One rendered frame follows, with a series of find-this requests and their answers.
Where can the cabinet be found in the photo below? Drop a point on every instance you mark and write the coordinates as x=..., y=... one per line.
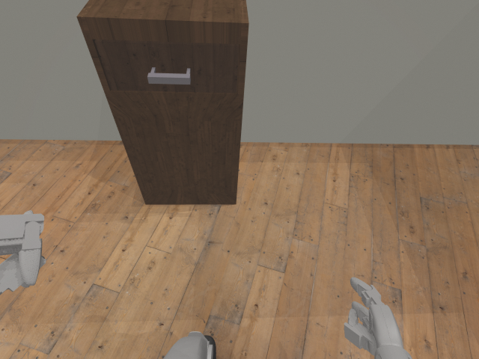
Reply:
x=184, y=147

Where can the robot left shin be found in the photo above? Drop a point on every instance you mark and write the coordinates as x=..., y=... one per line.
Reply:
x=197, y=334

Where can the drawer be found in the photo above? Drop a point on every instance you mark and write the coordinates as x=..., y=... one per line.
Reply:
x=127, y=63

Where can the left robot thigh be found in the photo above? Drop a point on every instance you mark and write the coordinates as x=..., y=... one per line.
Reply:
x=191, y=347

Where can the robot right hand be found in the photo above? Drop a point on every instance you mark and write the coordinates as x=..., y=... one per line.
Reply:
x=379, y=326

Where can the robot left hand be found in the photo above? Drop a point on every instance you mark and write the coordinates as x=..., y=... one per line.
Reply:
x=20, y=236

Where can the handle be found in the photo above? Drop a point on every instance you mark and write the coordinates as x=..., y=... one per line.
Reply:
x=169, y=78

